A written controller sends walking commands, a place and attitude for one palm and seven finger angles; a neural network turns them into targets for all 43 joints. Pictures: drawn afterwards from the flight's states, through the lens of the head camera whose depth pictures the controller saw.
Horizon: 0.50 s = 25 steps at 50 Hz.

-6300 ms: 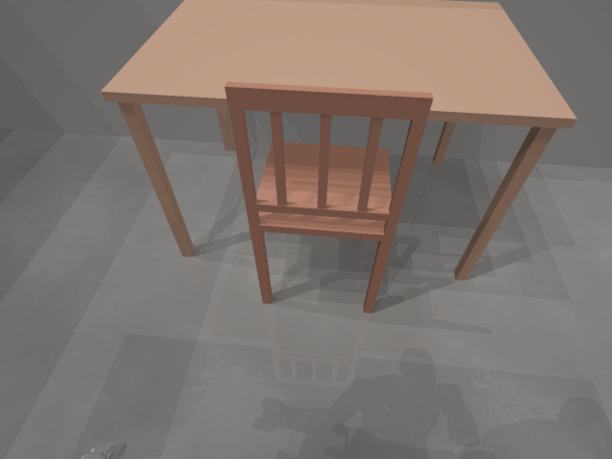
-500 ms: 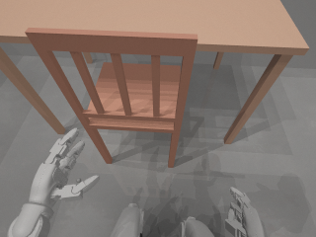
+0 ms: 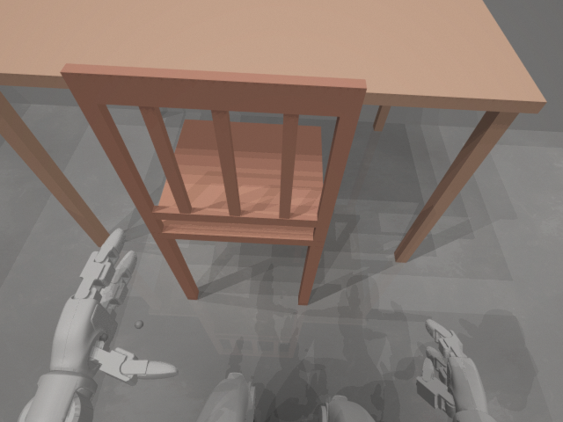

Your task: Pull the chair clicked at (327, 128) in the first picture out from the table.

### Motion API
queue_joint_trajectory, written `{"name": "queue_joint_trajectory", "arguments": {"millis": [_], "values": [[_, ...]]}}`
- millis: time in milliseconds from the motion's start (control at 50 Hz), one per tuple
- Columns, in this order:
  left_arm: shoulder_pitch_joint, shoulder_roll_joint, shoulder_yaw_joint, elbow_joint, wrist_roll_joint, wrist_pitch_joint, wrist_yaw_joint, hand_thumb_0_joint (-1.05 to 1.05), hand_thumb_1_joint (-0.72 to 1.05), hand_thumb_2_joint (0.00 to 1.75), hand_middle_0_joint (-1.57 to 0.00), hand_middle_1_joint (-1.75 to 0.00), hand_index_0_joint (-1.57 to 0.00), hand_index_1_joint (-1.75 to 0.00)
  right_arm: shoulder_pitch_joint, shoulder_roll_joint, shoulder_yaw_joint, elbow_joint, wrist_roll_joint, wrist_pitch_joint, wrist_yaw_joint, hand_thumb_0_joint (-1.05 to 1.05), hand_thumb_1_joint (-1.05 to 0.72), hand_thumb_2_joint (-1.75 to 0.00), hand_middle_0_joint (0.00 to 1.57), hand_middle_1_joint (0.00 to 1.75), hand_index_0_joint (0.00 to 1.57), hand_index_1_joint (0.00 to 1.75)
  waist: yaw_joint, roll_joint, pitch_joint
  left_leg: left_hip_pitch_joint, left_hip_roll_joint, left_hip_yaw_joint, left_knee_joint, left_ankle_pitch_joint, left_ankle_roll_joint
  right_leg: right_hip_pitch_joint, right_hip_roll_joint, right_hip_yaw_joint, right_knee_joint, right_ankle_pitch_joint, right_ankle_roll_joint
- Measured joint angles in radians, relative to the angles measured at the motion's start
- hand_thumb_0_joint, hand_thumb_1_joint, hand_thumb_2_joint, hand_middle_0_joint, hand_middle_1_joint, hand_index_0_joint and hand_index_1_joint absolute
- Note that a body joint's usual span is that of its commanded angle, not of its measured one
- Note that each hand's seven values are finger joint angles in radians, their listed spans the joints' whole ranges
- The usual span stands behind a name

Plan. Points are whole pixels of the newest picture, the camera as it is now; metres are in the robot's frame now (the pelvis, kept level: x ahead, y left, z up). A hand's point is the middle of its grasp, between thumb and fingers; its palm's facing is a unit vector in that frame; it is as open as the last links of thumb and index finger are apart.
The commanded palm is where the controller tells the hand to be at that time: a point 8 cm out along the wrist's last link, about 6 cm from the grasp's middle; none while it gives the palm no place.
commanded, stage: raise the hand toward the chair's back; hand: left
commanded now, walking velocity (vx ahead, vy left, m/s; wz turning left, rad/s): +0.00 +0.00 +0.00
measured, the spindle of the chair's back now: (228, 169) +0.53 +0.13 -0.01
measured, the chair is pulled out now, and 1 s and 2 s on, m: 0.00 0.00 0.00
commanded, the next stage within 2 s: aim the fingers beside a spindle in 0.88 s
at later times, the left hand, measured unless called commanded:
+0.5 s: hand (122, 308) +0.25 +0.21 +0.06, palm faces +0.01 -1.00 -0.06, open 16.9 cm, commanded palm +0.22 +0.27 +0.05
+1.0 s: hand (135, 309) +0.25 +0.20 +0.05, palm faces +0.01 -1.00 -0.05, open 16.9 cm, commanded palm +0.23 +0.26 +0.05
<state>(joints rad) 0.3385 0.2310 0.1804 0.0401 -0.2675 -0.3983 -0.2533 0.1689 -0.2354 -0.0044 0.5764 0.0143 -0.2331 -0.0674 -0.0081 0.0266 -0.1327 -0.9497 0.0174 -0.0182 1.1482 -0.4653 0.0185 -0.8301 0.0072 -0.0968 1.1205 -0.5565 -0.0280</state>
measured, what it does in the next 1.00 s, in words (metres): stands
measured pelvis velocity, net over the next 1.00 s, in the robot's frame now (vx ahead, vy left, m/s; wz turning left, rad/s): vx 0.00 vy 0.00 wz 0.00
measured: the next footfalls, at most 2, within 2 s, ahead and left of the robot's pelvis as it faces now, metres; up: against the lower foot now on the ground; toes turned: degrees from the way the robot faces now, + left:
none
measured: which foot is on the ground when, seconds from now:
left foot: down 0.00-1.00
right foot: down 0.00-1.00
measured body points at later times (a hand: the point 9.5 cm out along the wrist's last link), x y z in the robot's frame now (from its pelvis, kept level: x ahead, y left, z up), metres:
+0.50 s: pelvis +0.00 +0.01 +0.01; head +0.06 +0.02 +0.46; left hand +0.24 +0.27 +0.06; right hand +0.17 -0.23 -0.07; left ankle +0.05 +0.11 -0.65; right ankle +0.00 -0.11 -0.65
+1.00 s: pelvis +0.00 +0.00 +0.01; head +0.06 +0.00 +0.46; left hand +0.24 +0.25 +0.06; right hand +0.18 -0.24 -0.07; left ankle +0.05 +0.11 -0.65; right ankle +0.00 -0.11 -0.65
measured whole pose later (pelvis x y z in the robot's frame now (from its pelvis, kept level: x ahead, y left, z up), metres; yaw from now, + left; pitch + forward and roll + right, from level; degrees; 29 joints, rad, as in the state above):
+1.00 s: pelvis +0.00 +0.00 +0.01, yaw +0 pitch +14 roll -2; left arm 0.27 0.25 0.21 0.12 -0.28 -0.38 -0.27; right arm 0.21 -0.24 0.03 0.58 0.02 -0.21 -0.06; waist -0.02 0.04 -0.13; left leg -0.89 0.02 -0.02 1.10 -0.45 0.02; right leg -0.78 0.01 -0.09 1.07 -0.54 -0.03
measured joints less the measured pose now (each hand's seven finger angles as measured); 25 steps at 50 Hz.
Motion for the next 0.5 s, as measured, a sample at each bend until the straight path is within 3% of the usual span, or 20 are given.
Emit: {"name": "queue_joint_trajectory", "arguments": {"millis": [240,500], "values": [[-0.029,0.017,0.004,0.014,0.006,0.026,0.003,-0.01,-0.48,0.31,-0.07,-0.08,-0.06,-0.08,0.023,0.017,0.046,-0.02,-0.004,0.021,0.007,0.01,-0.9,-0.9,0.21,0.3,0.21,0.3,0.003,0.012,0.0,0.026,-0.005,-0.001,-0.023,0.012,0.011,0.033,-0.004,-0.001,-0.035,0.018,0.012],[-0.063,0.034,0.032,0.052,-0.011,0.032,-0.009,-0.01,-0.49,0.3,-0.06,-0.08,-0.06,-0.08,0.062,-0.014,0.03,0.008,0.002,0.019,0.004,0.01,-0.9,-0.9,0.21,0.3,0.21,0.3,-0.013,0.014,0.004,0.052,-0.005,0.007,-0.05,0.021,0.013,0.054,-0.003,0.007,-0.061,0.03,0.014]]}}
